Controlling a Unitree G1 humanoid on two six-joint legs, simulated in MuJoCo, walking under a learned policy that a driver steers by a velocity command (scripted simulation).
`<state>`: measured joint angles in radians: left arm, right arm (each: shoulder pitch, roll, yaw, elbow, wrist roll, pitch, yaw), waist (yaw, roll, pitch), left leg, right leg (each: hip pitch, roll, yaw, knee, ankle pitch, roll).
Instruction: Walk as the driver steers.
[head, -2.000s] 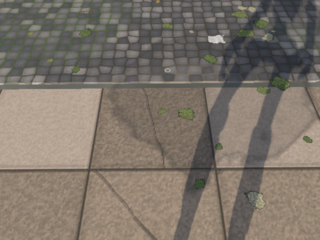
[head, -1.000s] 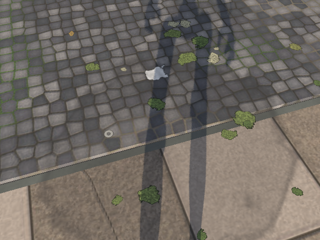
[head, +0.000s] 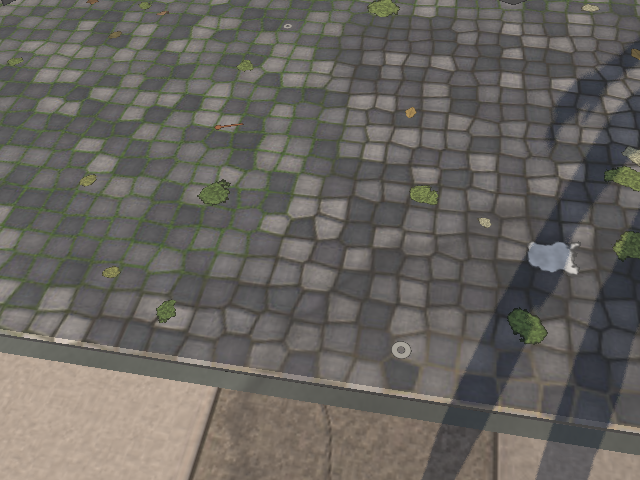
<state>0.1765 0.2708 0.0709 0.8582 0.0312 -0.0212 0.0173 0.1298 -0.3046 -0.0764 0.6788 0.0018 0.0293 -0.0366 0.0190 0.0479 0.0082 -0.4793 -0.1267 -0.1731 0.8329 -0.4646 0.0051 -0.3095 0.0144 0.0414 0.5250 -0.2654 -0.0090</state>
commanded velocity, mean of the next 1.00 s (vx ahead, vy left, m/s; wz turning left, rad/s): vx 0.00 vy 0.00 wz -0.25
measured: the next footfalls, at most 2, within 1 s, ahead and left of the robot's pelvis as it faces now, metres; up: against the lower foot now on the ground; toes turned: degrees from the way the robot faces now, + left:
left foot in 0.24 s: +0.02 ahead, +0.14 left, +0.00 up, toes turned -6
right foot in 0.58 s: +0.01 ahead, -0.14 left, +0.00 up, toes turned -15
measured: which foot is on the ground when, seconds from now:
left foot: up 0.00-0.22, down 0.24-0.58, up 0.60-1.00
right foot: down 0.00-0.26, up 0.28-0.56, down 0.58-1.00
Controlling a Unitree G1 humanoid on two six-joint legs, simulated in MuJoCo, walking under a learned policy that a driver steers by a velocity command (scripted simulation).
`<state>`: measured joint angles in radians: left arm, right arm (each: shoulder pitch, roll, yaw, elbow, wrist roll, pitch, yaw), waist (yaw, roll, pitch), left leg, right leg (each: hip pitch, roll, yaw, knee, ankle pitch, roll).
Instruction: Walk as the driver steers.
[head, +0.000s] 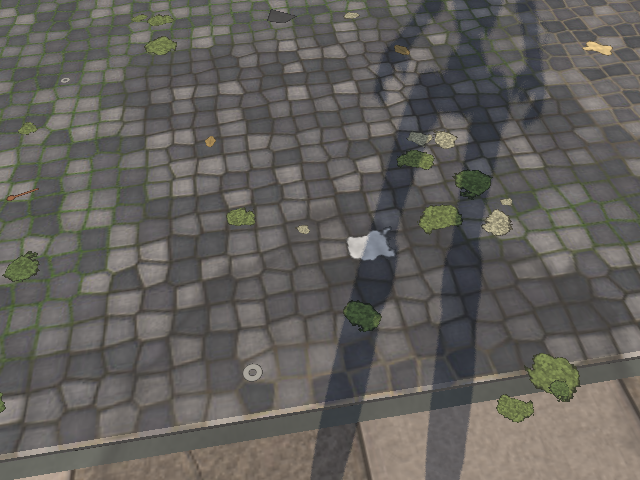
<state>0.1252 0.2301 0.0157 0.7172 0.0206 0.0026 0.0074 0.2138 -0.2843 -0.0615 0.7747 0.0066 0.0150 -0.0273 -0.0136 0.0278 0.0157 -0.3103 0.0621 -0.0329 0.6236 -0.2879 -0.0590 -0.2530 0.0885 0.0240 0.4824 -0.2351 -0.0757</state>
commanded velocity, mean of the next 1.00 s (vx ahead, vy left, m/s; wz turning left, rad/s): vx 0.17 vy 0.00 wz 0.21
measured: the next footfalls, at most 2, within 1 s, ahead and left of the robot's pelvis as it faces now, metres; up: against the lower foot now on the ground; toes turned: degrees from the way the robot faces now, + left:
left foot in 0.02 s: +0.04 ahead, +0.15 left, +0.00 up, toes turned +1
left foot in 0.60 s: -0.01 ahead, +0.17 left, +0.00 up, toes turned +23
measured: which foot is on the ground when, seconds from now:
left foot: up 0.00-0.00, down 0.02-0.24, up 0.26-0.58, down 0.60-1.00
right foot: down 0.00-0.60, up 0.62-1.00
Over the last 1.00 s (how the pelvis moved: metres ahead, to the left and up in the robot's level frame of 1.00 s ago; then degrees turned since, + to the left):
-0.01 -0.05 0.00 -18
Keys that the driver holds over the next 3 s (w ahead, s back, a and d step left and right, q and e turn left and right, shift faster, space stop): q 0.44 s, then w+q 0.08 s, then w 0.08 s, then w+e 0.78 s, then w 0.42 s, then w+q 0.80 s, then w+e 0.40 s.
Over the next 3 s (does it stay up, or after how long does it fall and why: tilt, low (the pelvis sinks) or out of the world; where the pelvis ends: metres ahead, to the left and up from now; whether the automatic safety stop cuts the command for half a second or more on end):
stays up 1.18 0.29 0.00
